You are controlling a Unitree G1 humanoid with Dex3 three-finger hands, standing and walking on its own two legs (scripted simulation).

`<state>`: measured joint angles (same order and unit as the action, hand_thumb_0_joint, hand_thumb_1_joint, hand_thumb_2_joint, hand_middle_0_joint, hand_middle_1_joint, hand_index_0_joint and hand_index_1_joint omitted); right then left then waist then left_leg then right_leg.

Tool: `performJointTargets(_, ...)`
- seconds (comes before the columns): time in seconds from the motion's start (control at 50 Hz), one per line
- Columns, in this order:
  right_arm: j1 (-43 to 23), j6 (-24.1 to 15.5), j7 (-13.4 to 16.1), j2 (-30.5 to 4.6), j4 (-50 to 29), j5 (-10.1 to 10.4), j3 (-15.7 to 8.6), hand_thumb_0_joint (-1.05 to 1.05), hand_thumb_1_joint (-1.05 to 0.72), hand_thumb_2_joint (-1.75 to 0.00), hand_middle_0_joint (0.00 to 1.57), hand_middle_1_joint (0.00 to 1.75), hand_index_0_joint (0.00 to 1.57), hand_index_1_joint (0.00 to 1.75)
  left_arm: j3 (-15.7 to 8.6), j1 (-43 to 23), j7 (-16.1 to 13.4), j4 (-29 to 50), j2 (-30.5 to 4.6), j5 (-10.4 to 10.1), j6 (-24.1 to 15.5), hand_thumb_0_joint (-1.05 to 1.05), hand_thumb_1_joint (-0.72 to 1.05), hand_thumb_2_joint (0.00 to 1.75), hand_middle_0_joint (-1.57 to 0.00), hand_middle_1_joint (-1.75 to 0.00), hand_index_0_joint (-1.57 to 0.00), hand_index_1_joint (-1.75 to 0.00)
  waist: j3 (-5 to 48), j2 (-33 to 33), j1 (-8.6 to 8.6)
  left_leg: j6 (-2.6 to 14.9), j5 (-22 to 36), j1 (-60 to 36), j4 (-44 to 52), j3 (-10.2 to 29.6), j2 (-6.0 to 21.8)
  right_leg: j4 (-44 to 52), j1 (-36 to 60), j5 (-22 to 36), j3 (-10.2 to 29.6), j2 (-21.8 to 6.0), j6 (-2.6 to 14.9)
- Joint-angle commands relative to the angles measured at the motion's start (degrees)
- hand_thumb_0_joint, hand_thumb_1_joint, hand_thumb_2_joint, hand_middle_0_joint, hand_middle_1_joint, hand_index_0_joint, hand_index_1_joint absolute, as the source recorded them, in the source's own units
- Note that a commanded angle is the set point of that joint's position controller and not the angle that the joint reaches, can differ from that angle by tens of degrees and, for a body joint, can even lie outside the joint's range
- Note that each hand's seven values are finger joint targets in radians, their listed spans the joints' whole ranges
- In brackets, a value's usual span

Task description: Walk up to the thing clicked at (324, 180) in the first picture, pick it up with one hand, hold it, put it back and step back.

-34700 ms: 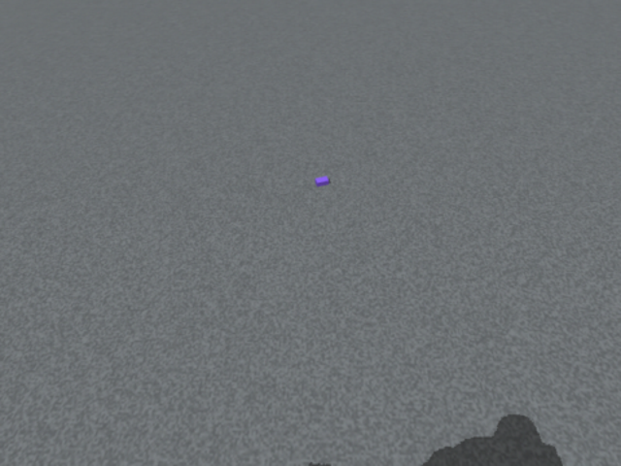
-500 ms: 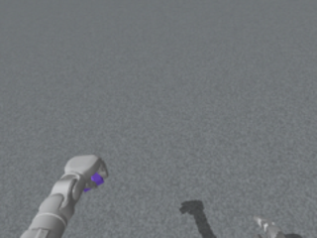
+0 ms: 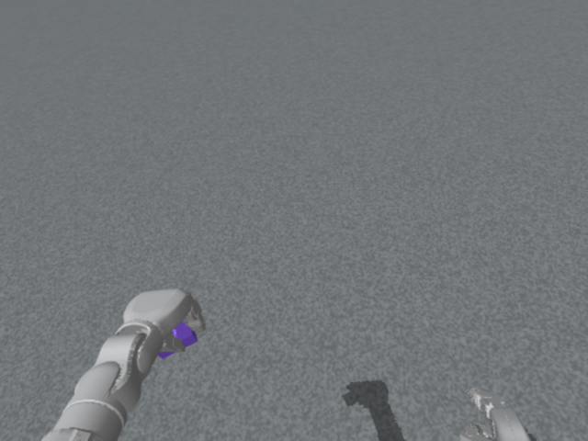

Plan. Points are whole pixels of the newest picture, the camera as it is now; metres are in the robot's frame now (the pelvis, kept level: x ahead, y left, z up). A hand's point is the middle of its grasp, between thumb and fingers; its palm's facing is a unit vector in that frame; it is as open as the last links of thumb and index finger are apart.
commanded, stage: hold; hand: left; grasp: from above
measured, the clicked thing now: (175, 337) +0.31 +0.23 -0.08
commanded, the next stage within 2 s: crouch in 0.72 s
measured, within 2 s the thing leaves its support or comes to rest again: neither
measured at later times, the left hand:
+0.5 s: hand (164, 342) +0.28 +0.23 -0.03, palm faces -0.48 -0.03 -0.88, open 5.0 cm
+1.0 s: hand (166, 336) +0.30 +0.23 -0.03, palm faces -0.47 -0.03 -0.88, open 5.0 cm
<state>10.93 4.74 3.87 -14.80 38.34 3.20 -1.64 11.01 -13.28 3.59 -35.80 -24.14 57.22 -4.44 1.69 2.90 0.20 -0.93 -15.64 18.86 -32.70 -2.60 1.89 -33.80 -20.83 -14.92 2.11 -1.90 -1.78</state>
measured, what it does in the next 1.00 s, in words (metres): stands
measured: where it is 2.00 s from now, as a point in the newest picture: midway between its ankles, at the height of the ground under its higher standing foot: outside the picture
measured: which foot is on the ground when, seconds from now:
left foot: down 0.00-1.00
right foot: down 0.00-1.00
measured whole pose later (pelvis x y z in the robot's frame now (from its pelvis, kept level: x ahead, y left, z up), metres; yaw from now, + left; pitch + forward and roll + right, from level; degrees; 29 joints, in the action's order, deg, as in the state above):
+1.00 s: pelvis +0.01 +0.00 +0.01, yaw +0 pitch +1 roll +1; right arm 11.0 6.3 4.1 -14.6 38.1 3.6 -1.6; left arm 10.5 -13.6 2.4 -38.2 -24.2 57.7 -5.6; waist 0.6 2.5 -0.1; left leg -0.8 -14.2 15.6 -28.6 -2.7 1.7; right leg -29.7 -17.6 -13.5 2.1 -2.0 -1.9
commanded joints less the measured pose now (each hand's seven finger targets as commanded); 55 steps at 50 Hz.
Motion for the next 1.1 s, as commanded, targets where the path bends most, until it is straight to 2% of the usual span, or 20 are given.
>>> performJointTargets(0.0, -5.5, -2.5, 0.7, -6.6, -8.2, 0.2, -2.2, 0.0, -0.9, -0.9, 0.2, 0.3, 0.2, 0.3, -6.3, -18.3, -2.0, 11.6, -12.7, -0.9, -0.1, 0.0, 0.86, 0.03, -1.17, -0.06, -1.21, -0.02, 12.3, -2.5, 0.19, 1.87, 7.1, -6.3, 5.2, -0.1, -2.8, 7.0, 4.1, 4.7, -1.6, 3.1, 1.53)
performJointTargets(0.16, -5.9, -2.6, 0.9, -6.6, -8.6, 0.3, -2.0, 0.0, -0.9, -0.9, 0.2, 0.3, 0.2, 0.3, -6.2, -19.7, -1.3, 14.4, -13.1, -0.9, -0.5, 0.0, 0.83, 0.03, -1.15, -0.07, -1.2, -0.02, 13.1, -1.6, 0.23, 1.66, 8.2, -8.1, 6.4, -0.1, -2.7, 7.6, 5.1, 5.4, -1.7, 3.2, 1.83)
performJointTargets(0.2, -6.2, -2.5, 1.0, -6.8, -8.6, 0.4, -2.1, 0.0, -0.9, -0.9, 0.2, 0.3, 0.2, 0.3, -7.4, -17.8, -1.4, 13.5, -13.7, -1.3, -0.5, 0.0, 0.83, 0.04, -1.15, -0.06, -1.19, -0.02, 12.0, -1.3, 0.44, 1.5, 7.8, -8.3, 6.9, -0.1, -2.5, 8.0, 5.2, 4.9, -1.9, 3.4, 1.92)
performJointTargets(0.24, -6.2, -2.5, 1.0, -6.7, -8.6, 0.4, -2.0, 0.0, -0.9, -0.9, 0.2, 0.3, 0.2, 0.3, -6.0, -19.2, -1.2, 14.7, -12.7, -1.0, -0.4, 0.0, 0.83, 0.04, -1.16, -0.07, -1.2, -0.03, 12.4, -1.8, 0.13, 1.54, 8.3, -8.8, 7.2, 0.2, -2.3, 7.9, 5.3, 5.4, -2.0, 3.5, 2.0)
performJointTargets(0.28, -6.3, -2.5, 1.1, -6.6, -8.3, 0.4, -1.9, 0.0, -0.9, -0.9, 0.2, 0.3, 0.2, 0.3, -7.5, -18.8, -1.2, 13.0, -14.1, -1.1, -0.4, 0.0, 0.83, 0.04, -1.16, -0.07, -1.2, -0.03, 11.4, -2.1, 0.38, 1.71, 7.3, -7.8, 7.2, 0.0, -2.6, 8.5, 5.3, 4.5, -1.9, 3.2, 1.78)
performJointTargets(0.32, -6.3, -2.5, 1.1, -6.4, -8.5, 0.4, -1.8, 0.0, -0.9, -0.9, 0.2, 0.3, 0.2, 0.3, -5.9, -18.5, -0.9, 12.4, -12.7, -0.8, -0.5, 0.0, 0.84, 0.04, -1.16, -0.07, -1.2, -0.03, 10.9, -2.6, 0.1, 1.74, 7.6, -8.1, 7.2, -0.1, -2.7, 8.7, 5.0, 4.9, -1.8, 3.2, 1.76)
performJointTargets(0.36, -6.4, -2.5, 1.1, -6.4, -8.3, 0.4, -1.9, 0.0, -0.9, -0.9, 0.2, 0.3, 0.2, 0.3, -6.6, -16.4, -0.9, 11.9, -12.5, -1.2, -0.5, 0.0, 0.83, 0.06, -1.15, -0.08, -1.2, -0.04, 11.3, -2.2, 0.61, 1.62, 8.3, -8.6, 7.2, -0.1, -2.8, 8.7, 5.5, 5.3, -1.8, 3.2, 1.81)
performJointTargets(0.42, -6.1, -2.5, 1.1, -6.4, -8.2, 0.2, -2.0, 0.0, -0.9, -0.9, 0.2, 0.3, 0.2, 0.3, -5.6, -19.2, -1.0, 13.8, -12.5, -0.9, -1.0, 0.0, 0.84, 0.05, -1.17, -0.08, -1.21, -0.04, 12.6, -1.7, -0.06, 1.48, 10.0, -9.5, 7.2, 0.2, -2.5, 8.2, 5.7, 7.1, -2.0, 3.4, 1.93)
performJointTargets(0.46, -5.9, -2.3, 1.2, -6.6, -8.0, 0.5, -2.1, 0.0, -0.9, -0.9, 0.2, 0.3, 0.2, 0.3, -8.1, -18.4, -1.6, 12.1, -14.5, -0.8, -1.1, 0.0, 0.83, 0.05, -1.16, -0.06, -1.2, -0.03, 12.5, -1.6, 0.9, 1.48, 10.5, -9.3, 7.3, 0.1, -2.6, 8.3, 6.5, 7.4, -2.0, 3.3, 2.0)
performJointTargets(0.48, -5.4, -2.3, 1.2, -6.5, -7.8, 0.3, -2.1, 0.0, -0.9, -0.9, 0.2, 0.3, 0.2, 0.3, -7.6, -20.1, -1.9, 12.9, -14.0, -1.0, -1.2, 0.0, 0.83, 0.08, -1.16, -0.08, -1.2, -0.04, 13.3, -2.0, 0.02, 1.57, 10.7, -9.5, 7.0, 0.0, -2.6, 8.2, 6.3, 7.8, -1.8, 3.3, 1.84)
performJointTargets(0.56, -5.9, -2.1, 1.1, -6.5, -7.9, 0.4, -2.1, 0.0, -0.9, -0.9, 0.2, 0.3, 0.2, 0.3, -7.3, -17.3, -2.7, 10.2, -12.9, -0.6, -0.9, 0.0, 0.84, 0.05, -1.17, -0.07, -1.21, -0.03, 11.7, -1.8, 0.46, 1.38, 9.6, -8.8, 7.3, 0.0, -2.6, 8.5, 5.9, 6.4, -2.1, 3.3, 1.96)
performJointTargets(0.66, -5.3, -1.8, 1.0, -6.6, -7.5, 0.3, -2.3, 0.0, -0.91, -0.9, 0.2, 0.3, 0.2, 0.3, -6.1, -19.7, -2.8, 11.9, -12.9, -0.5, -1.0, 0.0, 0.84, 0.08, -1.19, -0.07, -1.22, -0.04, 13.1, -1.9, -0.16, 1.43, 12.2, -10.0, 7.2, 0.1, -2.3, 8.2, 6.5, 9.3, -2.1, 3.5, 2.01)
performJointTargets(0.7, -4.7, -1.6, 1.1, -6.8, -7.4, 0.4, -2.6, 0.0, -0.9, -0.9, 0.2, 0.3, 0.2, 0.3, -7.9, -19.1, -3.2, 11.0, -14.3, -0.7, -1.0, 0.0, 0.83, 0.06, -1.17, -0.07, -1.21, -0.03, 13.6, -2.1, 0.17, 1.57, 12.7, -10.1, 7.0, -0.1, -2.5, 8.3, 7.2, 9.9, -2.0, 3.3, 1.91)
performJointTargets(0.74, -4.7, -1.5, 1.0, -6.7, -7.3, 0.3, -2.5, 0.0, -0.91, -0.9, 0.2, 0.3, 0.2, 0.3, -5.7, -20.4, -3.0, 11.3, -12.4, -0.6, -1.0, 0.0, 0.83, 0.07, -1.16, -0.1, -1.2, -0.06, 13.6, -1.1, -0.17, 1.35, 13.3, -10.4, 7.2, -0.1, -2.4, 8.1, 6.8, 10.4, -2.1, 3.4, 2.14)
performJointTargets(0.8, -4.5, -1.4, 1.0, -6.9, -7.2, 0.4, -2.7, 0.0, -0.93, -0.91, 0.2, 0.3, 0.2, 0.3, -6.7, -21.0, -3.2, 11.2, -13.4, -0.9, -0.8, 0.0, 0.88, 0.0, -1.17, -0.13, -1.24, -0.06, 14.3, -2.3, 0.2, 1.49, 13.4, -10.7, 7.2, -0.1, -2.4, 8.4, 7.5, 10.6, -2.2, 3.3, 1.96)
performJointTargets(0.82, -4.7, -1.3, 0.9, -6.8, -7.4, 0.5, -2.6, 0.0, -0.89, -0.9, 0.2, 0.3, 0.2, 0.3, -6.4, -19.7, -3.2, 9.9, -13.0, -0.6, -0.5, 0.0, 0.8, 0.0, -1.09, -0.11, -1.16, -0.05, 13.0, -1.5, 0.1, 1.44, 13.1, -10.4, 7.5, -0.2, -2.5, 8.6, 7.2, 10.3, -2.1, 3.2, 2.09)
performJointTargets(0.88, -4.7, -1.0, 0.9, -6.9, -7.8, 0.6, -2.6, 0.0, -0.89, -0.9, 0.2, 0.3, 0.2, 0.3, -6.8, -15.6, -3.2, 6.8, -12.4, -0.5, -0.5, 0.0, 0.81, 0.04, -1.15, -0.1, -1.19, -0.05, 10.8, -3.3, 0.7, 1.46, 12.0, -8.8, 7.6, -0.1, -2.5, 8.9, 6.8, 8.8, -2.3, 3.3, 2.11)
performJointTargets(0.92, -4.9, -0.8, 0.8, -6.7, -7.9, 0.5, -2.6, 0.0, -0.89, -0.9, 0.2, 0.3, 0.2, 0.3, -5.5, -15.6, -3.2, 6.2, -11.3, -0.1, -1.0, 0.0, 0.81, 0.04, -1.15, -0.09, -1.19, -0.05, 9.8, -3.9, -0.11, 1.59, 11.3, -8.1, 7.2, -0.1, -2.7, 8.8, 5.8, 8.6, -2.3, 3.1, 1.95)
performJointTargets(1.02, -3.7, -0.3, 0.4, -6.5, -7.1, -0.3, -2.5, 0.0, -0.9, -0.9, 0.2, 0.3, 0.2, 0.3, -7.7, -16.6, -6.8, 1.3, -12.1, 1.8, -4.0, 0.0, 0.83, 0.08, -1.18, -0.09, -1.21, -0.06, 8.3, -5.5, -0.77, 1.57, 8.1, -3.4, 4.2, 0.2, -2.9, 6.5, 1.5, 5.6, -2.2, 2.8, 1.92)
performJointTargets(1.08, -2.2, 0.0, -0.1, -6.8, -5.8, -1.2, -3.2, 0.0, -0.9, -0.9, 0.2, 0.3, 0.2, 0.3, -7.8, -20.5, -10.9, -2.0, -12.2, 4.2, -5.9, 0.0, 0.87, 0.04, -1.19, -0.09, -1.24, -0.05, 11.9, -3.3, -2.0, 1.33, 7.8, 0.5, -1.5, 0.1, -3.0, 1.4, -3.6, 6.1, -1.9, 2.7, 2.04)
